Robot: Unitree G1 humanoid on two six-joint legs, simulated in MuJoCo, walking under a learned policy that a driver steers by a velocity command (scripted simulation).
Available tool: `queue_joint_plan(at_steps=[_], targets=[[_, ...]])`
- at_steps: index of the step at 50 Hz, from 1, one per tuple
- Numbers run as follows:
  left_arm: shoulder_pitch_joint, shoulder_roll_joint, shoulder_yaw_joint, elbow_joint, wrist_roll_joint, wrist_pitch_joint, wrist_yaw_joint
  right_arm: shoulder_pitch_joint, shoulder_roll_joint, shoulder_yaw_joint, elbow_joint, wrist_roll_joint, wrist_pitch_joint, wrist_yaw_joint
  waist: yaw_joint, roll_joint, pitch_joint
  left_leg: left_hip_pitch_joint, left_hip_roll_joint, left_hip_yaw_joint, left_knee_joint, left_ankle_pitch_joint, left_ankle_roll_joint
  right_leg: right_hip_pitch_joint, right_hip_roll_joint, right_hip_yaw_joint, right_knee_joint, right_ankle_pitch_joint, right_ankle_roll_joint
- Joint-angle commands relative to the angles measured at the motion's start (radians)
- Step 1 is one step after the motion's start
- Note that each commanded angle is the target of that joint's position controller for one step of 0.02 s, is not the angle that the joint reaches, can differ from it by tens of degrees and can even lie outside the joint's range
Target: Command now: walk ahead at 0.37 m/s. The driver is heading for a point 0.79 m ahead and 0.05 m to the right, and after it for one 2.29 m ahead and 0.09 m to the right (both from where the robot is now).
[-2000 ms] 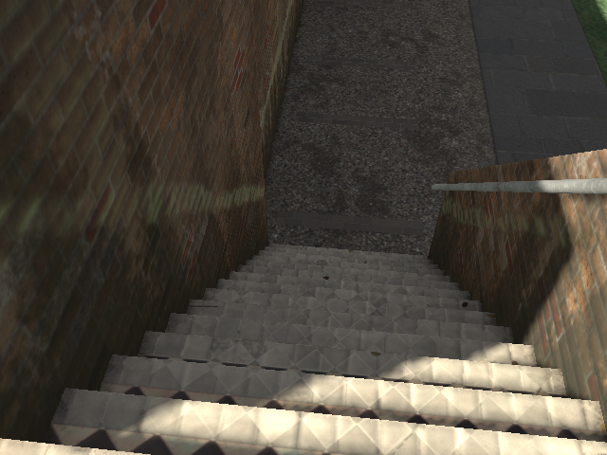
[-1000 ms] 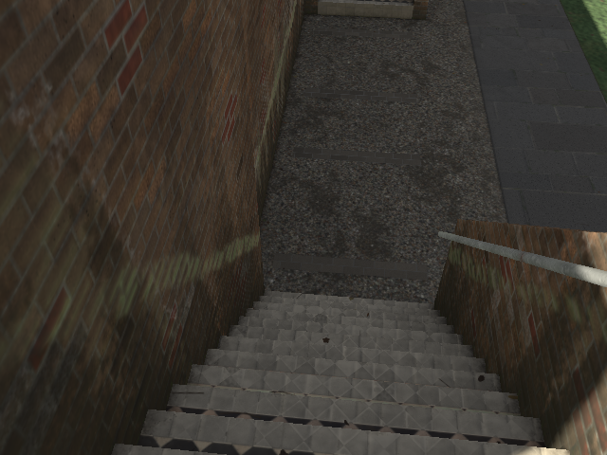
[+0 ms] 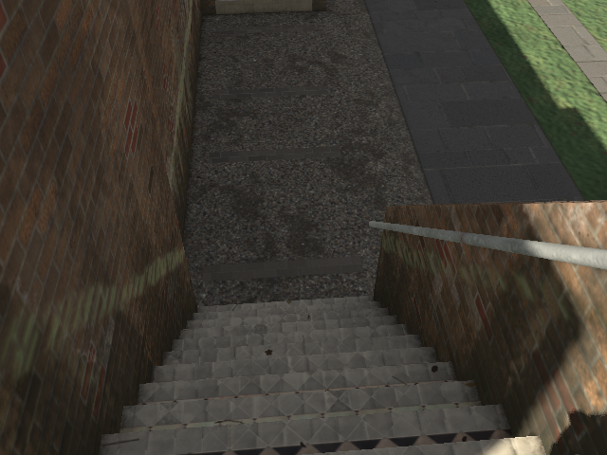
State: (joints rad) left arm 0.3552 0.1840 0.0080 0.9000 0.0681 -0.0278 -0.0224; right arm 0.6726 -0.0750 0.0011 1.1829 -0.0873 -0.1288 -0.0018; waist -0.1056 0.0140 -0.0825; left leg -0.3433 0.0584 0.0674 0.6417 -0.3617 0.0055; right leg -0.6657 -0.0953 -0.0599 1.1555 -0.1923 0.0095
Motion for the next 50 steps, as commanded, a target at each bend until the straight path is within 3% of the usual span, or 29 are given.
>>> queue_joint_plan(at_steps=[1, 4, 5, 6, 7, 8, 10, 11, 13, 15, 17, 23, 25, 27, 29, 30, 31, 32, 33, 34, 35, 36, 37, 38, 39, 40, 42, 44, 50], targets=[[-0.06, -0.015, -0.008, -0.082, -0.016, -0.018, 0.021, -0.039, -0.143, -0.045, -0.067, 0.02, -0.008, -0.015, 0.042, 0.139, 0.131, -0.098, 0.252, -0.256, -0.232, -0.028, 0.167, 0.111, 0.003, 0.004, -0.202, -0.157, -0.004], [0.138, 0.084, 0.061, -0.006, -0.042, -0.071, 0.031, -0.143, -0.203, -0.07, -0.12, 0.056, 0.009, 0.017, 0.162, -0.026, 0.043, -0.241, 0.149, -0.129, 0.049, -0.008, 0.139, 0.541, 0.121, -0.105, -0.631, -0.17, 0.023], [0.29, 0.173, 0.093, 0.051, -0.007, -0.11, 0.046, -0.108, -0.173, -0.07, -0.143, 0.006, 0.011, 0.027, 0.184, -0.224, -0.08, -0.456, 0.03, -0.029, 0.435, -0.127, 0.068, 0.851, -0.057, 0.155, -0.597, 0.251, -0.105], [0.525, 0.271, 0.111, 0.127, 0.034, -0.136, 0.022, -0.086, -0.105, -0.072, -0.196, 0.046, -0.01, 0.013, 0.218, -0.262, -0.074, -0.701, -0.142, -0.135, 0.641, -0.272, 0.093, 0.973, -0.247, 0.473, -0.666, 0.578, -0.289], [0.696, 0.191, 0.1, 0.221, 0.099, -0.127, -0.017, -0.215, -0.127, -0.083, -0.254, 0.058, -0.013, -0.011, 0.3, -0.171, 0.102, -0.945, -0.171, -0.361, 0.598, -0.201, 0.116, 0.872, -0.373, 0.779, -0.799, 0.142, -0.431], [0.598, 0.131, 0.087, 0.238, 0.074, -0.109, -0.045, -0.286, -0.134, -0.076, -0.254, 0.061, -0.002, -0.027, 0.255, -0.096, 0.241, -1.084, -0.091, -0.399, 0.618, -0.073, 0.141, 0.827, -0.396, 0.736, -0.821, 0.055, -0.451], [0.227, -0.008, 0.047, 0.135, 0.007, -0.071, -0.049, -0.225, -0.06, -0.042, -0.206, 0.012, 0.024, -0.025, 0.09, 0.027, 0.158, -0.828, 0.021, -0.283, 0.611, 0.147, 0.126, 0.487, -0.263, 0.401, -0.679, 0.064, -0.335], [0.089, -0.036, 0.029, 0.088, 0.011, -0.062, -0.038, -0.17, 0.008, -0.011, -0.174, -0.01, 0.032, 0.004, 0.032, -0.016, 0.168, -0.606, 0.031, -0.202, 0.657, 0.281, 0.121, 0.22, -0.169, 0.261, -0.666, 0.059, -0.282], [-0.008, -0.124, -0.007, 0.044, 0.028, -0.074, 0.01, -0.154, -0.052, -0.006, -0.144, -0.042, 0.045, 0.08, 0.051, -0.006, 0.14, -0.488, 0.05, -0.164, 0.474, 0.662, 0.088, 0.047, -0.05, 0.075, -0.605, -0.071, -0.22], [0.174, -0.087, -0.028, 0.136, 0.045, -0.099, 0.045, -0.283, -0.15, -0.018, -0.185, -0.018, 0.058, 0.103, 0.127, -0.06, 0.122, -0.52, 0.056, -0.132, 0.405, 0.796, 0.049, 0.098, -0.088, 0.139, -0.542, -0.172, -0.247], [0.24, -0.045, -0.048, 0.157, 0.064, -0.116, 0.04, -0.345, -0.136, -0.005, -0.198, -0.025, 0.058, 0.101, 0.141, -0.052, 0.137, -0.283, 0.056, -0.066, 0.226, 1.046, 0.042, -0.074, -0.068, 0.079, -0.491, -0.299, -0.228], [0.329, 0.02, -0.043, 0.206, 0.019, -0.1, 0.032, -0.591, -0.171, 0.017, -0.33, -0.02, 0.102, 0.072, 0.242, -0.05, 0.264, -0.34, 0.063, -0.091, -0.201, 0.68, 0.034, 0.215, -0.164, 0.305, -0.378, -0.426, -0.259], [0.35, 0.067, -0.029, 0.236, 0.048, -0.078, 0.025, -0.587, -0.136, 0.026, -0.326, -0.037, 0.101, 0.069, 0.231, -0.1, 0.259, -0.255, 0.072, -0.105, -0.209, 0.699, 0.058, 0.257, -0.209, 0.417, -0.332, -0.245, -0.268], [0.327, 0.049, -0.019, 0.216, 0.009, -0.048, 0.036, -0.653, -0.16, 0.015, -0.337, -0.008, 0.095, 0.072, 0.27, -0.014, 0.238, -0.238, 0.084, -0.107, -0.508, 0.502, 0.059, 0.415, -0.168, 0.384, -0.228, -0.213, -0.237], [0.261, 0.105, -0.013, 0.252, 0.036, 0.006, -0.021, -0.206, -0.198, -0.017, -0.145, 0.03, 0.068, 0.07, 0.091, 0.048, 0.129, 0.362, 0.077, 0.004, -0.607, 0.816, 0.055, 0.182, -0.091, 0.253, 0.13, -0.241, -0.186], [0.283, 0.089, -0.018, 0.28, 0.05, 0.021, -0.076, -0.01, -0.302, -0.069, -0.079, 0.026, 0.059, 0.075, -0.001, 0.11, 0.047, 0.669, 0.097, -0.001, -0.531, 0.842, 0.084, 0.014, 0.013, 0.14, 0.419, -0.339, -0.105], [0.261, 0.071, 0.004, 0.262, 0.011, 0.009, -0.105, 0.166, -0.407, -0.118, -0.057, -0.007, 0.071, 0.075, -0.081, 0.271, -0.044, 0.94, 0.185, -0.116, -0.21, 1.17, 0.184, -0.288, 0.187, 0.133, 0.899, -0.687, -0.039], [0.264, 0.046, 0.024, 0.203, -0.019, -0.029, -0.107, 0.155, -0.498, -0.143, -0.05, -0.014, 0.065, 0.075, -0.012, 0.207, -0.115, 0.993, 0.215, -0.101, -0.024, 1.233, 0.202, -0.446, 0.183, 0.11, 0.96, -0.626, -0.069], [0.245, -0.002, 0.006, 0.157, -0.036, -0.052, -0.096, 0.123, -0.471, -0.141, -0.032, -0.038, 0.073, 0.077, -0.001, 0.106, -0.066, 0.899, 0.259, -0.18, -0.087, 0.906, 0.264, -0.549, 0.151, 0.111, 0.894, -0.508, -0.095], [0.199, -0.007, -0.006, 0.105, -0.041, -0.064, -0.076, -0.001, -0.402, -0.125, -0.053, -0.007, 0.07, 0.084, 0.042, 0.107, 0.035, 0.676, 0.367, -0.382, -0.219, 0.347, 0.352, -0.676, 0.06, 0.135, 0.888, -0.379, -0.115], [0.183, 0.003, -0.016, 0.105, -0.038, -0.066, -0.05, -0.079, -0.242, -0.075, -0.054, -0.017, 0.064, 0.086, 0.074, 0.039, 0.097, 0.512, 0.324, -0.359, -0.285, 0.067, 0.307, -0.684, 0.013, 0.164, 0.903, -0.29, -0.157], [0.229, -0.069, -0.048, 0.119, -0.009, -0.061, -0.02, -0.137, -0.068, -0.017, -0.085, -0.036, 0.041, 0.07, 0.136, -0.051, 0.16, 0.312, 0.313, -0.327, -0.241, 0.155, 0.282, -0.653, -0.092, 0.276, 0.501, 0.107, -0.166], [0.225, -0.038, -0.036, 0.113, -0.015, -0.042, -0.015, -0.1, -0.019, 0.001, -0.064, -0.049, 0.031, 0.049, 0.147, -0.044, 0.219, 0.166, 0.278, -0.294, -0.266, 0.233, 0.271, -0.559, -0.1, 0.237, 0.385, 0.184, -0.162], [0.193, -0.035, -0.035, 0.127, -0.009, -0.028, -0.035, -0.11, 0.011, 0.02, -0.061, -0.008, 0.013, 0.027, 0.132, -0.066, 0.218, -0.008, 0.204, -0.196, -0.244, 0.234, 0.26, -0.434, -0.088, 0.181, 0.14, 0.408, -0.15], [0.132, 0.001, -0.017, 0.128, 0.002, -0.016, -0.057, -0.115, -0.024, 0.033, -0.072, 0.016, 0.011, 0.022, 0.118, 0.017, 0.231, -0.174, 0.158, -0.176, -0.246, 0.173, 0.259, -0.311, -0.058, 0.104, 0.089, 0.483, -0.134], [0.163, -0.017, -0.027, 0.141, 0.026, -0.017, -0.083, -0.123, -0.052, 0.043, -0.066, -0.011, 0.003, 0.023, 0.16, 0.089, 0.19, -0.289, 0.136, -0.194, -0.186, 0.221, 0.255, -0.206, -0.046, 0.106, 0.174, 0.541, -0.122], [0.071, 0.021, -0.024, 0.1, 0.069, -0.038, -0.09, -0.045, -0.07, 0.059, -0.031, -0.012, -0.022, 0.0, 0.113, 0.029, 0.129, -0.149, 0.135, -0.221, -0.104, 0.257, 0.256, -0.279, -0.058, 0.152, -0.052, 0.66, -0.097], [-0.028, 0.029, -0.031, 0.076, 0.051, -0.061, -0.066, -0.095, -0.11, 0.066, -0.072, -0.008, -0.032, -0.007, 0.108, 0.027, 0.111, -0.391, 0.052, -0.133, -0.079, 0.107, 0.235, 0.11, 0.0, 0.074, -0.291, 0.888, -0.08], [-0.103, 0.06, -0.041, 0.04, 0.052, -0.033, -0.056, 0.097, -0.1, 0.067, -0.021, 0.002, 0.003, -0.021, 0.039, 0.003, 0.22, -0.052, 0.114, -0.349, 0.251, 0.042, 0.266, -0.036, -0.004, 0.096, -0.529, 0.647, -0.029]])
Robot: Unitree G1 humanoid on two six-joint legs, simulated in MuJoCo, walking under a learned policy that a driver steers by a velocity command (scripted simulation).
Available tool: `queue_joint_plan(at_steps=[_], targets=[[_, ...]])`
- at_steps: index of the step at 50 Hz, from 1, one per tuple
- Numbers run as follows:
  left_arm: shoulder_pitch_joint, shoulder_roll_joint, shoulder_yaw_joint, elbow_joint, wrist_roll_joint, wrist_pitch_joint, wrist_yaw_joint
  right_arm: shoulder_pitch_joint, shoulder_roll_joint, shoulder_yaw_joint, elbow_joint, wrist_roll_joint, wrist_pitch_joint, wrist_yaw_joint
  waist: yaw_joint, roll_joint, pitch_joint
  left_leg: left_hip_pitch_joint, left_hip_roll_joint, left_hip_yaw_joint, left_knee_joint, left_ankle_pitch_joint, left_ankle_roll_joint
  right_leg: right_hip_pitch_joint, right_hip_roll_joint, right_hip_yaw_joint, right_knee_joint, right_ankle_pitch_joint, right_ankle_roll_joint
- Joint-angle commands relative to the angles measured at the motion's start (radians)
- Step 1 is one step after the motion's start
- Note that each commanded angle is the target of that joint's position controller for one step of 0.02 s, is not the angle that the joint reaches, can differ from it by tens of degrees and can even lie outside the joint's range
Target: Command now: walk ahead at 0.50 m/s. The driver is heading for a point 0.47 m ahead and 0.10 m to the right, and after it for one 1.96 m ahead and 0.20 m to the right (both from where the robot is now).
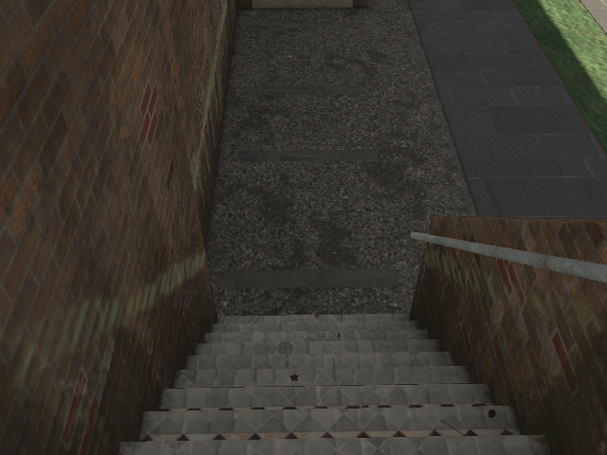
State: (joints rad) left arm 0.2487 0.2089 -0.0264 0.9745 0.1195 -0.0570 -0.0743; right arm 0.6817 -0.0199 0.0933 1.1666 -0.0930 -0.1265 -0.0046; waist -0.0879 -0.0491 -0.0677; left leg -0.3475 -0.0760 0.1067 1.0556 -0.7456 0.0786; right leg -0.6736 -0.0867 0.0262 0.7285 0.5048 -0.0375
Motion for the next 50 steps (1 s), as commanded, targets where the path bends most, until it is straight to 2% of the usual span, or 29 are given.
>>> queue_joint_plan(at_steps=[1, 3, 4, 5, 6, 7, 8, 10, 13, 15, 17, 20, 26, 28, 29, 30, 31, 32, 33, 34, 36, 37, 39, 41, 43, 45, 47, 49, 50], targets=[[-0.117, 0.039, -0.004, -0.076, -0.018, 0.001, -0.006, 0.115, -0.127, -0.031, -0.004, 0.036, 0.018, -0.028, -0.044, 0.039, 0.246, 0.111, 0.259, -0.44, -0.156, 0.402, 0.193, -0.139, -0.039, 0.039, -0.411, -0.192, 0.009], [-0.031, 0.046, 0.004, -0.051, 0.013, -0.004, -0.012, 0.111, -0.194, -0.048, 0.009, -0.019, 0.04, 0.001, 0.01, 0.144, 0.18, -0.03, 0.28, -0.505, -0.106, 0.612, 0.2, 0.156, -0.005, -0.005, -0.127, -0.216, -0.006], [-0.084, 0.052, 0.009, -0.076, -0.02, -0.001, -0.01, 0.053, -0.15, -0.051, -0.03, 0.036, 0.048, -0.009, -0.011, 0.026, 0.231, 0.089, 0.263, -0.506, -0.046, 0.497, 0.177, 0.091, -0.059, 0.077, -0.58, -0.423, -0.023], [-0.056, 0.07, 0.018, -0.032, -0.034, 0.006, 0.002, 0.049, -0.188, -0.062, -0.002, 0.002, 0.069, 0.004, 0.004, 0.065, 0.201, 0.078, 0.207, -0.432, 0.035, 0.463, 0.144, 0.264, -0.051, 0.017, -0.645, -0.311, -0.036], [0.379, 0.097, 0.037, 0.119, -0.029, -0.022, -0.01, -0.083, -0.27, -0.073, -0.039, -0.052, 0.083, 0.061, 0.169, 0.107, 0.084, -0.307, 0.182, -0.37, 0.287, 0.668, 0.101, 0.852, -0.017, -0.052, -0.291, -0.032, -0.041], [0.651, 0.188, 0.095, 0.181, -0.073, -0.035, 0.005, -0.079, -0.232, -0.077, -0.032, 0.03, 0.07, 0.098, 0.326, -0.214, 0.067, -0.396, 0.066, -0.281, 0.668, 0.422, 0.046, 1.006, -0.059, -0.009, -0.681, -0.04, -0.118], [0.686, 0.292, 0.128, 0.191, -0.027, -0.021, 0.006, -0.042, -0.235, -0.114, -0.048, 0.052, 0.066, 0.128, 0.279, -0.251, -0.048, -0.71, -0.088, -0.186, 1.103, -0.099, -0.002, 1.313, -0.201, 0.064, -0.191, 0.49, -0.242], [0.602, 0.326, 0.156, 0.191, 0.009, -0.018, -0.007, -0.123, -0.197, -0.11, -0.165, 0.082, 0.024, 0.123, 0.236, -0.057, -0.087, -0.983, -0.02, -0.129, 1.093, -0.017, 0.01, 1.282, -0.295, 0.163, -0.106, 0.364, -0.346], [0.375, -0.1, 0.033, 0.169, 0.023, -0.011, 0.014, -0.191, -0.082, -0.054, -0.195, 0.004, 0.041, 0.073, 0.086, 0.126, 0.217, -0.986, 0.262, -0.272, 0.426, 0.647, 0.076, 0.569, -0.249, 0.171, -0.235, -0.387, -0.247], [0.348, -0.14, -0.001, 0.156, -0.031, -0.038, 0.042, -0.261, -0.118, -0.067, -0.169, -0.005, 0.062, 0.101, 0.097, 0.05, 0.252, -0.575, 0.224, -0.121, 0.06, 1.082, 0.068, 0.096, -0.086, 0.035, -0.261, -0.514, -0.23], [0.242, -0.048, -0.013, 0.115, -0.021, -0.094, 0.057, -0.357, -0.121, -0.055, -0.211, -0.028, 0.03, 0.137, 0.065, -0.001, 0.147, -0.225, 0.204, -0.138, 0.011, 1.355, 0.022, -0.137, 0.008, 0.0, -0.195, -0.647, -0.174], [0.226, 0.026, -0.026, 0.065, -0.019, -0.108, 0.082, -0.349, -0.213, -0.073, -0.212, -0.032, 0.038, 0.109, 0.048, 0.027, 0.129, 0.09, 0.136, -0.073, -0.149, 1.459, -0.031, -0.315, 0.035, 0.022, -0.044, -0.858, -0.152], [0.546, 0.036, -0.01, 0.18, -0.05, -0.056, 0.087, -0.677, -0.236, -0.062, -0.326, -0.048, 0.074, 0.119, 0.25, -0.023, 0.227, -0.493, 0.185, -0.183, -0.704, 1.04, -0.032, 0.544, -0.088, 0.453, 0.262, -0.593, -0.233], [0.449, 0.044, 0.004, 0.16, -0.011, -0.039, 0.038, -0.343, -0.285, -0.086, -0.22, -0.043, 0.056, 0.112, 0.116, 0.092, 0.125, 0.046, 0.1, -0.065, -0.565, 0.98, -0.019, 0.286, 0.011, 0.307, 0.471, -0.409, -0.2], [0.406, 0.024, -0.008, 0.154, -0.073, -0.024, 0.023, -0.25, -0.289, -0.094, -0.155, 0.025, 0.039, 0.095, 0.071, 0.18, 0.169, 0.246, 0.175, -0.136, -1.054, 1.087, -0.007, 0.209, 0.05, 0.251, 0.61, -0.688, -0.159], [0.384, 0.106, 0.008, 0.19, -0.008, -0.003, -0.034, 0.057, -0.349, -0.138, -0.08, 0.025, 0.034, 0.078, -0.068, 0.132, 0.121, 0.721, 0.175, -0.053, -0.914, 1.186, 0.03, -0.093, 0.082, 0.237, 0.843, -0.651, -0.142], [0.452, 0.054, 0.036, 0.175, -0.037, -0.013, -0.064, 0.251, -0.467, -0.186, -0.029, 0.008, 0.045, 0.075, -0.102, 0.345, -0.12, 1.143, 0.341, -0.185, -0.455, 1.633, 0.238, -0.395, 0.268, 0.112, 1.411, -1.333, -0.046], [0.387, 0.075, 0.049, 0.063, -0.102, -0.034, -0.071, 0.182, -0.539, -0.207, -0.022, -0.011, 0.05, 0.095, -0.043, 0.236, -0.162, 1.115, 0.437, -0.263, -0.373, 1.69, 0.286, -0.573, 0.219, 0.04, 1.501, -1.316, -0.053], [0.276, 0.035, 0.038, -0.015, -0.106, -0.045, -0.056, 0.077, -0.511, -0.21, -0.065, -0.038, 0.064, 0.096, -0.058, 0.11, -0.106, 1.009, 0.485, -0.365, -0.448, 1.417, 0.335, -0.693, 0.172, 0.027, 1.351, -1.278, -0.039], [0.233, -0.002, 0.017, -0.038, -0.084, -0.041, -0.032, -0.089, -0.383, -0.176, -0.084, -0.033, 0.075, 0.094, 0.011, 0.062, 0.029, 0.724, 0.551, -0.505, -0.566, 0.826, 0.327, -0.784, 0.05, 0.102, 1.275, -1.126, -0.054], [0.25, -0.042, -0.004, 0.008, -0.023, -0.021, 0.01, -0.174, -0.05, -0.072, -0.087, -0.048, 0.058, 0.067, 0.113, -0.083, 0.26, 0.124, 0.42, -0.318, -0.629, 0.692, 0.221, -0.571, -0.114, 0.159, 0.73, -0.616, -0.103], [0.242, -0.032, 0.011, 0.045, -0.014, -0.016, -0.006, -0.231, -0.01, -0.051, -0.104, 0.006, 0.04, 0.045, 0.125, -0.065, 0.278, -0.213, 0.307, -0.167, -0.622, 0.737, 0.205, -0.225, -0.094, 0.06, 0.384, -0.307, -0.106], [0.168, -0.061, 0.004, 0.035, 0.001, -0.023, -0.048, -0.207, -0.164, -0.066, -0.1, 0.016, -0.012, 0.038, 0.128, 0.164, 0.174, -0.528, 0.175, -0.091, -0.546, 0.586, 0.169, 0.217, -0.011, -0.064, 0.534, -0.146, -0.059], [0.154, -0.052, -0.006, 0.016, 0.007, -0.031, -0.028, -0.235, -0.16, -0.048, -0.12, -0.002, -0.042, 0.003, 0.104, 0.041, 0.13, -0.497, 0.138, -0.091, -0.405, 0.455, 0.123, 0.253, -0.039, 0.021, 0.102, 0.226, -0.043], [0.155, 0.019, 0.011, -0.008, -0.008, -0.023, -0.005, -0.27, -0.211, -0.045, -0.146, -0.015, -0.039, 0.01, 0.14, 0.088, 0.135, -0.663, 0.126, -0.12, -0.332, 0.299, 0.117, 0.505, 0.021, -0.058, 0.134, 0.144, 0.009], [0.174, 0.075, 0.02, -0.009, 0.016, -0.011, 0.006, -0.204, -0.248, -0.048, -0.139, 0.007, -0.038, 0.018, 0.138, 0.043, 0.188, -0.491, 0.195, -0.245, -0.169, 0.29, 0.135, 0.384, 0.02, -0.045, 0.073, -0.007, 0.046], [-0.118, 0.075, 0.015, -0.106, 0.01, 0.0, -0.008, -0.027, -0.251, -0.053, -0.094, 0.051, 0.003, 0.003, -0.02, 0.081, 0.232, 0.026, 0.278, -0.481, -0.121, 0.388, 0.163, 0.052, -0.043, 0.036, -0.44, -0.271, 0.019], [0.028, 0.072, 0.02, -0.045, 0.025, -0.014, -0.017, -0.041, -0.303, -0.067, -0.097, -0.023, 0.036, 0.025, 0.047, 0.133, 0.137, -0.096, 0.277, -0.489, 0.032, 0.645, 0.151, 0.378, 0.008, -0.01, -0.181, -0.243, -0.011], [0.072, 0.144, 0.049, 0.023, -0.031, -0.013, -0.003, 0.003, -0.233, -0.071, -0.067, 0.03, 0.06, 0.027, 0.039, -0.044, 0.169, 0.054, 0.178, -0.419, 0.189, 0.394, 0.081, 0.364, -0.067, 0.083, -0.735, -0.267, -0.045]])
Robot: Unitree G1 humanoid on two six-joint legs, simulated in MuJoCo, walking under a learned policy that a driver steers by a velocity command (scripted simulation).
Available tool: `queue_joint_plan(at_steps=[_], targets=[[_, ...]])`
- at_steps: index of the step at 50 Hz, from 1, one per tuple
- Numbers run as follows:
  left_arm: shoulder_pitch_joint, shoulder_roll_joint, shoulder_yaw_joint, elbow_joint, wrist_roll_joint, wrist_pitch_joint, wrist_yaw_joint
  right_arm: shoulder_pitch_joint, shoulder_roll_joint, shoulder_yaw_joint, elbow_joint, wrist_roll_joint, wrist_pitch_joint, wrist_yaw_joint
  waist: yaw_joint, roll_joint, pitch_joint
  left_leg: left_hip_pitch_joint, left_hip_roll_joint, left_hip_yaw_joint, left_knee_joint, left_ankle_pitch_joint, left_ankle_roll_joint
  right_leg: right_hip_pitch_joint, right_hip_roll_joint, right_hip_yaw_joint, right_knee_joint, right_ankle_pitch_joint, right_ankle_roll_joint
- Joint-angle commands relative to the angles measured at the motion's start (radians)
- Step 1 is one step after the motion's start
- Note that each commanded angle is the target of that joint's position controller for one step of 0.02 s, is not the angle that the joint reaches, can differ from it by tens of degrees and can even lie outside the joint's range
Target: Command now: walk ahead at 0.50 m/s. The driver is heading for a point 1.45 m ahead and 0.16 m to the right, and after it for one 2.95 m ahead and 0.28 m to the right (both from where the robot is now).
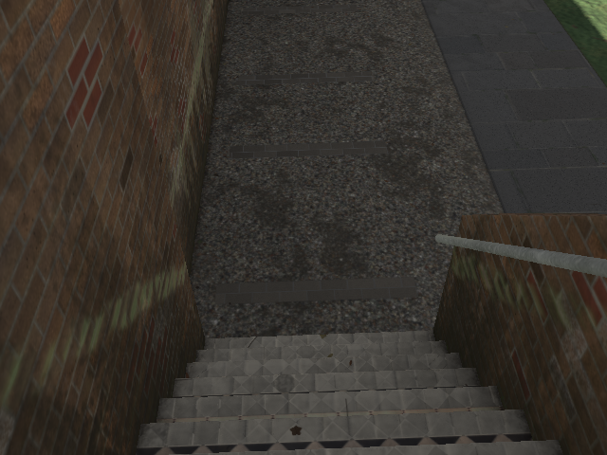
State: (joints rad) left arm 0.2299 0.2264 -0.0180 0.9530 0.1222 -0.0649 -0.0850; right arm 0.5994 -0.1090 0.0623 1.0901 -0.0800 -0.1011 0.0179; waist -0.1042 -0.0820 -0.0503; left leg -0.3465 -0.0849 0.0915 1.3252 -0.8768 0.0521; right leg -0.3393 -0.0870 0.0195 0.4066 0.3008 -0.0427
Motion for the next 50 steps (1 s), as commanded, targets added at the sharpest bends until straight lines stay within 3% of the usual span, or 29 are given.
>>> queue_joint_plan(at_steps=[1, 2, 4, 5, 7, 9, 14, 21, 23, 24, 25, 26, 27, 28, 30, 31, 32, 33, 35, 38, 40, 41, 42, 43, 44, 45, 46, 48, 50], targets=[[0.318, 0.139, 0.059, 0.105, -0.063, -0.028, 0.024, 0.019, -0.238, -0.055, -0.017, 0.011, 0.059, 0.049, 0.166, 0.018, 0.094, -0.08, 0.128, -0.276, 0.126, 0.708, 0.105, 0.381, -0.017, -0.076, -0.385, 0.134, -0.042], [0.672, 0.248, 0.115, 0.189, -0.047, -0.031, 0.025, 0.09, -0.21, -0.07, 0.006, -0.003, 0.053, 0.108, 0.279, -0.165, -0.085, -0.5, -0.013, -0.263, 0.621, 0.379, 0.035, 0.916, -0.124, 0.003, 0.061, 0.602, -0.199], [0.599, 0.321, 0.151, 0.184, 0.023, -0.009, 0.009, 0.013, -0.11, -0.06, -0.116, 0.076, 0.009, 0.117, 0.263, -0.032, -0.123, -1.0, 0.009, -0.169, 0.764, 0.132, 0.027, 1.013, -0.317, 0.199, 0.232, 0.534, -0.333], [0.487, 0.283, 0.146, 0.162, 0.011, 0.004, 0.007, -0.132, -0.113, -0.055, -0.191, 0.067, -0.003, 0.098, 0.243, 0.004, 0.013, -1.148, 0.11, -0.182, 0.672, 0.213, 0.014, 0.8, -0.403, 0.383, 0.113, 0.02, -0.376], [0.384, -0.075, 0.029, 0.172, 0.028, -0.002, 0.019, -0.13, -0.054, -0.027, -0.139, 0.014, 0.009, 0.053, 0.123, 0.189, 0.2, -1.028, 0.268, -0.27, 0.217, 0.733, 0.079, 0.29, -0.253, 0.19, 0.084, -0.299, -0.233], [0.378, -0.141, -0.007, 0.179, -0.03, -0.035, 0.052, -0.151, -0.076, -0.039, -0.107, -0.011, 0.042, 0.07, 0.116, 0.064, 0.265, -0.647, 0.241, -0.127, -0.144, 1.142, 0.081, -0.181, -0.106, 0.065, 0.037, -0.391, -0.206], [0.205, 0.013, -0.027, 0.083, -0.017, -0.103, 0.09, -0.276, -0.13, -0.043, -0.134, -0.037, 0.011, 0.085, 0.076, 0.054, 0.095, 0.063, 0.143, -0.058, -0.437, 1.623, 0.006, -0.626, 0.057, -0.016, 0.229, -0.629, -0.133], [0.549, 0.027, -0.011, 0.177, -0.064, -0.047, 0.099, -0.598, -0.157, -0.04, -0.235, -0.047, 0.042, 0.086, 0.265, 0.016, 0.19, -0.501, 0.194, -0.164, -0.986, 1.143, -0.011, 0.259, -0.076, 0.432, 0.618, -0.345, -0.199], [0.437, 0.038, 0.0, 0.145, -0.028, -0.034, 0.038, -0.205, -0.203, -0.069, -0.085, -0.034, 0.013, 0.083, 0.122, 0.084, 0.08, 0.124, 0.111, -0.064, -0.75, 1.1, 0.003, -0.087, 0.019, 0.282, 0.842, -0.167, -0.172], [0.374, 0.008, -0.011, 0.134, -0.085, -0.027, 0.025, -0.1, -0.212, -0.075, -0.056, 0.016, 0.0, 0.071, 0.043, 0.197, 0.177, 0.294, 0.155, -0.119, -1.28, 1.142, 0.01, -0.215, 0.042, 0.289, 0.945, -0.446, -0.155], [0.332, 0.112, 0.019, 0.173, -0.029, -0.013, -0.026, 0.276, -0.281, -0.132, 0.047, -0.008, 0.006, 0.046, -0.135, 0.194, 0.105, 0.758, 0.174, -0.04, -1.16, 1.263, 0.089, -0.467, 0.135, 0.247, 1.297, -0.485, -0.127], [0.417, 0.049, 0.041, 0.139, -0.064, -0.017, -0.064, 0.323, -0.389, -0.16, 0.071, -0.008, 0.015, 0.045, -0.064, 0.403, -0.14, 1.135, 0.371, -0.197, -0.707, 1.794, 0.276, -0.764, 0.257, 0.098, 1.74, -1.136, -0.05], [0.375, 0.056, 0.046, 0.055, -0.114, -0.038, -0.059, 0.263, -0.442, -0.18, 0.065, -0.034, 0.02, 0.068, -0.029, 0.26, -0.159, 1.112, 0.452, -0.267, -0.639, 1.854, 0.334, -0.948, 0.228, 0.049, 1.82, -1.128, -0.05], [0.271, -0.003, 0.023, -0.009, -0.106, -0.047, -0.051, 0.15, -0.384, -0.175, 0.021, -0.079, 0.039, 0.066, -0.045, 0.105, -0.102, 1.008, 0.497, -0.335, -0.694, 1.552, 0.342, -1.085, 0.142, 0.068, 1.635, -1.044, -0.053], [0.198, -0.037, 0.0, -0.009, -0.029, -0.022, 0.0, -0.094, -0.025, -0.061, -0.017, -0.054, 0.036, 0.046, 0.084, -0.048, 0.2, 0.343, 0.456, -0.328, -0.833, 0.937, 0.249, -1.04, -0.082, 0.17, 1.087, -0.525, -0.072], [0.191, -0.024, 0.007, 0.017, -0.016, -0.014, 0.011, -0.129, 0.014, -0.04, -0.01, -0.038, 0.028, 0.03, 0.134, 0.023, 0.242, 0.018, 0.333, -0.21, -0.854, 0.857, 0.211, -0.75, -0.078, 0.089, 0.915, -0.398, -0.101], [0.224, -0.006, 0.025, 0.073, -0.011, -0.014, -0.01, -0.166, 0.015, -0.031, -0.04, 0.016, 0.006, 0.021, 0.137, 0.064, 0.242, -0.365, 0.237, -0.083, -0.87, 0.834, 0.215, -0.347, -0.055, -0.003, 0.684, -0.06, -0.096], [0.195, -0.081, -0.005, 0.055, 0.0, -0.01, -0.032, -0.186, -0.071, -0.04, -0.048, 0.005, -0.026, 0.017, 0.156, 0.174, 0.19, -0.498, 0.169, -0.047, -0.818, 0.8, 0.193, -0.137, -0.032, -0.036, 0.77, 0.076, -0.066], [0.222, -0.071, -0.015, 0.053, 0.004, -0.025, -0.025, -0.218, -0.086, -0.025, -0.083, -0.019, -0.068, -0.025, 0.142, 0.052, 0.098, -0.619, 0.088, -0.005, -0.643, 0.605, 0.118, 0.088, -0.008, -0.015, 0.428, 0.49, -0.03], [0.268, 0.049, 0.022, 0.041, -0.008, -0.026, 0.01, -0.182, -0.171, -0.034, -0.091, -0.017, -0.079, -0.018, 0.179, 0.088, 0.151, -0.634, 0.133, -0.121, -0.442, 0.517, 0.095, 0.238, 0.049, -0.07, 0.429, 0.345, 0.055], [0.127, 0.08, 0.028, 0.002, 0.007, -0.004, 0.001, -0.07, -0.157, -0.023, -0.079, 0.042, -0.054, -0.009, 0.099, 0.085, 0.206, -0.193, 0.232, -0.304, -0.299, 0.624, 0.088, -0.087, -0.015, -0.009, 0.026, 0.103, 0.054], [-0.042, 0.066, 0.023, -0.037, 0.001, 0.001, -0.008, 0.025, -0.153, -0.025, -0.056, 0.066, -0.023, -0.018, 0.007, 0.1, 0.227, 0.064, 0.255, -0.432, -0.297, 0.7, 0.103, -0.232, -0.065, 0.056, -0.26, 0.016, 0.023], [0.053, 0.046, 0.025, -0.01, 0.005, -0.001, -0.014, 0.0, -0.234, -0.043, -0.054, -0.003, -0.001, 0.007, 0.063, 0.209, 0.138, -0.069, 0.282, -0.429, -0.229, 0.913, 0.132, 0.036, -0.004, -0.022, 0.052, 0.057, 0.014], [0.369, 0.091, 0.045, 0.104, -0.014, -0.009, -0.006, -0.054, -0.222, -0.046, -0.056, -0.02, 0.016, 0.035, 0.173, 0.052, 0.098, -0.227, 0.261, -0.42, 0.003, 0.81, 0.072, 0.307, -0.05, 0.052, -0.008, 0.202, -0.021], [0.539, 0.169, 0.081, 0.179, -0.051, -0.028, 0.029, -0.049, -0.183, -0.048, -0.049, 0.079, 0.043, 0.056, 0.255, -0.171, 0.128, -0.178, 0.116, -0.306, 0.297, 0.586, -0.012, 0.379, -0.089, 0.053, -0.585, 0.32, -0.072], [0.608, 0.292, 0.11, 0.163, -0.075, -0.021, 0.036, 0.104, -0.144, -0.067, -0.051, 0.057, 0.052, 0.1, 0.209, -0.298, -0.217, -0.538, -0.044, -0.119, 0.783, -0.039, -0.068, 1.04, -0.317, 0.09, 0.148, 1.271, -0.298], [0.549, 0.335, 0.135, 0.133, -0.037, -0.02, 0.018, 0.016, -0.2, -0.091, -0.117, 0.088, 0.043, 0.106, 0.216, -0.136, -0.252, -0.799, -0.047, -0.098, 0.954, -0.118, -0.097, 1.107, -0.346, 0.153, 0.299, 1.448, -0.359], [0.294, 0.249, 0.106, 0.052, -0.003, -0.009, -0.015, -0.178, -0.143, -0.065, -0.234, 0.09, 0.026, 0.093, 0.169, 0.11, -0.119, -0.913, 0.105, -0.166, 0.638, 0.078, -0.087, 0.739, -0.369, 0.228, 0.259, 0.958, -0.293], [0.24, 0.031, 0.02, 0.107, -0.076, -0.002, -0.047, -0.064, -0.058, -0.028, -0.171, 0.096, 0.024, 0.087, 0.015, -0.002, 0.121, -0.569, 0.179, -0.189, 0.506, 0.296, -0.135, 0.084, -0.319, 0.192, 0.069, 0.682, -0.236]])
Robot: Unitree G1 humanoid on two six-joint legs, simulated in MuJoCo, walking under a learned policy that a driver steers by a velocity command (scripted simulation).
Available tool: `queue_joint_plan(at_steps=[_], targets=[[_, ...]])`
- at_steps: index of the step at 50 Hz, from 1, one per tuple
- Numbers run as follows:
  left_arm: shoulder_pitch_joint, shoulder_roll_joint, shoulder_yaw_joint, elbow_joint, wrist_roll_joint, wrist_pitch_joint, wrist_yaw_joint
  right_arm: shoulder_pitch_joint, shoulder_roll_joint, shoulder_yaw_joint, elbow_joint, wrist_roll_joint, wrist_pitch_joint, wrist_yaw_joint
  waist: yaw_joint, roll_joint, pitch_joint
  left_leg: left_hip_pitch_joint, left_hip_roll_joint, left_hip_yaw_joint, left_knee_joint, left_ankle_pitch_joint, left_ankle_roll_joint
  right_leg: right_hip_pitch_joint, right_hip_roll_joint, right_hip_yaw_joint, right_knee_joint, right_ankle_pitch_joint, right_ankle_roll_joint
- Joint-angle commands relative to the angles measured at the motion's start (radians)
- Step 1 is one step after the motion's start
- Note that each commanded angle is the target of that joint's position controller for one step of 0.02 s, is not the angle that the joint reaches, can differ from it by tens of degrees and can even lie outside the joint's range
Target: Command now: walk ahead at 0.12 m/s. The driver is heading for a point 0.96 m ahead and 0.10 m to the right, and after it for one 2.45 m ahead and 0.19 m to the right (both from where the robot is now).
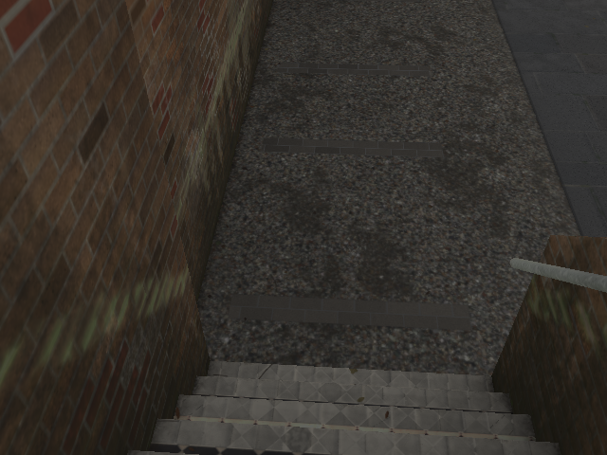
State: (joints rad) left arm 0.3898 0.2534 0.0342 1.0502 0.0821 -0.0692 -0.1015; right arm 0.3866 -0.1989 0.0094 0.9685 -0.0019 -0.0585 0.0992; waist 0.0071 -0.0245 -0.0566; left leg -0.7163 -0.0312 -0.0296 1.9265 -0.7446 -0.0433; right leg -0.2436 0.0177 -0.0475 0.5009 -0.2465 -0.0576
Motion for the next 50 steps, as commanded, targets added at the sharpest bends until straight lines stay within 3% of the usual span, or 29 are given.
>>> queue_joint_plan(at_steps=[1, 2, 3, 4, 5, 6, 7, 8, 9, 10, 11, 12, 13, 14, 16, 17, 20, 21, 23, 29, 37, 38, 40, 41, 43, 45, 47, 48, 50], targets=[[0.138, -0.057, -0.044, 0.022, -0.022, -0.01, 0.01, 0.219, 0.032, 0.024, -0.003, -0.022, -0.014, -0.001, -0.064, 0.029, 0.189, -0.21, 0.182, -0.093, -0.367, 0.444, -0.034, -0.102, -0.329, 0.144, -0.018, 0.924, -0.193], [0.192, -0.062, -0.056, 0.053, -0.037, -0.02, 0.027, 0.193, 0.04, 0.028, 0.0, -0.028, -0.01, 0.007, -0.055, -0.033, 0.201, -0.168, 0.167, -0.038, -0.435, 0.491, -0.039, -0.15, -0.248, 0.105, 0.012, 0.788, -0.149], [0.148, -0.035, -0.061, 0.045, -0.035, -0.038, 0.04, 0.212, 0.029, 0.019, 0.048, -0.037, 0.007, 0.029, -0.076, 0.065, 0.181, 0.01, 0.185, -0.022, -0.68, 0.921, -0.027, -0.333, -0.181, 0.047, 0.044, 0.66, -0.134], [0.075, 0.02, -0.058, 0.026, -0.026, -0.05, 0.039, 0.146, 0.027, 0.011, 0.041, -0.046, 0.013, 0.044, -0.088, -0.009, 0.168, 0.212, 0.147, 0.049, -0.729, 1.024, -0.031, -0.505, -0.137, 0.046, 0.032, 0.59, -0.08], [0.0, 0.083, -0.046, 0.01, -0.001, -0.055, 0.036, 0.106, 0.005, 0.008, 0.02, -0.043, 0.012, 0.049, -0.104, -0.078, 0.134, 0.3, 0.112, 0.06, -0.64, 1.068, -0.036, -0.576, -0.15, 0.1, 0.063, 0.579, -0.063], [-0.075, 0.139, -0.039, -0.023, 0.002, -0.06, 0.03, 0.201, -0.035, -0.01, 0.046, -0.045, 0.003, 0.055, -0.152, -0.076, 0.087, 0.447, 0.072, 0.097, -0.563, 1.003, -0.041, -0.642, -0.142, 0.085, 0.11, 0.633, -0.039], [-0.161, 0.151, -0.046, -0.051, 0.0, -0.062, 0.013, 0.286, -0.069, -0.029, 0.065, -0.045, -0.007, 0.044, -0.206, -0.067, 0.054, 0.572, 0.054, 0.105, -0.535, 0.904, -0.059, -0.679, -0.15, 0.09, 0.15, 0.688, -0.013], [-0.243, 0.173, -0.041, -0.085, -0.013, -0.067, -0.001, 0.307, -0.102, -0.047, 0.064, -0.042, -0.013, 0.026, -0.228, -0.058, 0.033, 0.593, 0.057, 0.087, -0.629, 0.785, -0.079, -0.608, -0.17, 0.111, 0.197, 0.742, 0.011], [-0.275, 0.163, -0.044, -0.087, -0.044, -0.066, -0.027, 0.286, -0.079, -0.043, 0.059, -0.02, -0.018, 0.011, -0.245, -0.025, 0.035, 0.581, 0.079, 0.069, -0.834, 0.75, -0.101, -0.478, -0.206, 0.144, 0.23, 0.786, 0.045], [-0.094, 0.176, -0.017, -0.072, -0.113, -0.051, -0.043, 0.022, -0.118, -0.037, 0.002, 0.037, -0.026, 0.0, -0.079, 0.051, 0.055, 0.404, 0.121, 0.012, -1.239, 0.797, -0.064, -0.171, -0.165, 0.115, 0.135, 0.657, 0.089], [0.116, 0.213, 0.013, -0.046, -0.11, -0.033, -0.028, -0.104, -0.18, -0.041, -0.009, 0.035, -0.025, -0.008, 0.065, 0.09, 0.028, 0.351, 0.145, -0.053, -1.22, 0.918, 0.0, -0.009, -0.103, 0.095, 0.134, 0.509, 0.09], [0.098, 0.209, 0.028, -0.044, -0.103, -0.021, -0.013, -0.157, -0.182, -0.048, 0.01, 0.009, -0.025, -0.014, 0.072, 0.066, 0.022, 0.375, 0.132, -0.026, -1.237, 0.84, 0.009, -0.004, -0.105, 0.116, 0.132, 0.439, 0.05], [0.029, 0.186, 0.032, -0.065, -0.1, -0.014, -0.007, -0.132, -0.147, -0.044, 0.021, 0.002, -0.028, -0.022, 0.045, 0.026, 0.015, 0.384, 0.124, -0.012, -1.252, 0.825, 0.005, 0.017, -0.118, 0.134, 0.132, 0.494, 0.009], [0.044, 0.162, 0.041, -0.067, -0.088, -0.005, 0.005, -0.119, -0.152, -0.046, 0.039, 0.001, -0.03, -0.021, 0.075, 0.067, 0.001, 0.417, 0.112, 0.002, -1.247, 0.787, 0.031, 0.029, -0.109, 0.095, 0.102, 0.434, -0.005], [-0.011, 0.106, 0.033, -0.066, -0.089, 0.005, -0.003, -0.085, -0.136, -0.056, 0.074, -0.014, -0.023, -0.01, 0.048, 0.079, 0.075, 0.373, 0.107, 0.015, -1.329, 0.657, 0.032, 0.024, -0.057, 0.033, 0.05, 0.16, 0.004], [-0.05, 0.094, 0.035, -0.07, -0.086, 0.005, -0.004, -0.068, -0.12, -0.056, 0.088, -0.012, -0.019, -0.003, 0.036, 0.084, 0.111, 0.33, 0.11, 0.012, -1.365, 0.651, 0.038, 0.051, -0.046, 0.017, 0.04, 0.137, 0.009], [-0.102, 0.102, 0.043, -0.064, -0.086, -0.008, 0.005, -0.084, -0.112, -0.066, 0.084, -0.003, -0.018, -0.006, 0.022, 0.062, 0.058, 0.377, 0.1, 0.054, -1.346, 0.748, 0.042, 0.108, -0.02, 0.003, 0.031, 0.256, 0.005], [-0.118, 0.115, 0.045, -0.062, -0.075, -0.011, 0.003, -0.09, -0.12, -0.071, 0.084, -0.008, -0.014, -0.008, 0.011, 0.057, 0.042, 0.392, 0.092, 0.061, -1.351, 0.737, 0.043, 0.123, -0.023, 0.002, 0.025, 0.29, 0.006], [-0.14, 0.129, 0.049, -0.063, -0.073, -0.016, -0.002, -0.106, -0.137, -0.079, 0.083, -0.008, -0.008, -0.013, 0.003, 0.053, 0.033, 0.408, 0.091, 0.069, -1.355, 0.734, 0.043, 0.128, -0.023, 0.004, 0.018, 0.312, 0.011], [-0.169, 0.145, 0.051, -0.057, -0.068, -0.02, -0.002, -0.152, -0.162, -0.088, 0.09, -0.011, -0.003, -0.018, -0.007, 0.054, 0.045, 0.45, 0.089, 0.075, -1.375, 0.709, 0.049, 0.093, -0.024, 0.01, 0.0, 0.273, 0.015], [-0.15, 0.13, 0.054, -0.03, -0.065, -0.02, 0.006, -0.177, -0.166, -0.088, 0.111, -0.016, -0.006, -0.019, -0.006, 0.049, 0.063, 0.482, 0.083, 0.08, -1.393, 0.685, 0.059, 0.063, -0.027, 0.012, -0.006, 0.221, 0.015], [-0.133, 0.143, 0.06, -0.024, -0.063, -0.017, 0.01, -0.165, -0.187, -0.097, 0.114, -0.019, -0.005, -0.024, -0.005, 0.045, 0.062, 0.487, 0.08, 0.079, -1.407, 0.574, 0.066, 0.061, -0.031, 0.015, -0.022, 0.124, 0.002], [-0.1, 0.192, 0.091, -0.017, -0.036, -0.02, 0.03, -0.14, -0.226, -0.123, 0.114, -0.046, -0.007, -0.047, -0.002, 0.034, 0.127, 0.431, 0.076, 0.059, -1.422, 0.209, 0.122, 0.013, -0.041, 0.053, -0.051, -0.272, -0.064], [-0.074, 0.181, 0.098, -0.012, -0.026, -0.023, 0.041, -0.126, -0.213, -0.126, 0.117, -0.057, -0.011, -0.06, 0.004, 0.028, 0.172, 0.395, 0.084, 0.032, -1.424, 0.103, 0.157, -0.019, -0.062, 0.095, -0.07, -0.412, -0.105], [0.009, 0.099, 0.088, 0.011, -0.023, -0.032, 0.064, -0.114, -0.135, -0.113, 0.118, -0.061, -0.029, -0.079, 0.03, 0.017, 0.203, 0.332, 0.086, 0.007, -1.343, 0.089, 0.206, -0.012, -0.113, 0.186, -0.052, -0.466, -0.185], [0.095, 0.047, 0.077, 0.029, -0.019, -0.038, 0.087, -0.145, -0.057, -0.089, 0.089, -0.059, -0.048, -0.083, 0.061, -0.064, 0.141, 0.236, 0.062, 0.028, -1.19, 0.228, 0.21, 0.112, -0.192, 0.322, -0.042, -0.314, -0.26], [0.144, 0.056, 0.073, 0.033, -0.018, -0.033, 0.106, -0.193, -0.05, -0.083, 0.057, -0.059, -0.059, -0.081, 0.08, -0.066, 0.121, 0.11, 0.042, 0.056, -1.07, 0.351, 0.17, 0.223, -0.279, 0.437, -0.037, -0.12, -0.288], [0.165, 0.052, 0.068, 0.033, -0.019, -0.029, 0.108, -0.24, -0.06, -0.081, 0.035, -0.063, -0.061, -0.081, 0.095, -0.033, 0.118, 0.072, 0.043, 0.052, -1.032, 0.321, 0.153, 0.247, -0.279, 0.425, -0.002, -0.06, -0.272], [0.23, 0.072, 0.067, 0.063, -0.018, -0.044, 0.11, -0.27, -0.052, -0.073, -0.002, -0.063, -0.062, -0.083, 0.121, -0.057, 0.155, -0.03, 0.04, 0.049, -0.953, 0.228, 0.127, 0.262, -0.289, 0.417, 0.057, 0.037, -0.259]])
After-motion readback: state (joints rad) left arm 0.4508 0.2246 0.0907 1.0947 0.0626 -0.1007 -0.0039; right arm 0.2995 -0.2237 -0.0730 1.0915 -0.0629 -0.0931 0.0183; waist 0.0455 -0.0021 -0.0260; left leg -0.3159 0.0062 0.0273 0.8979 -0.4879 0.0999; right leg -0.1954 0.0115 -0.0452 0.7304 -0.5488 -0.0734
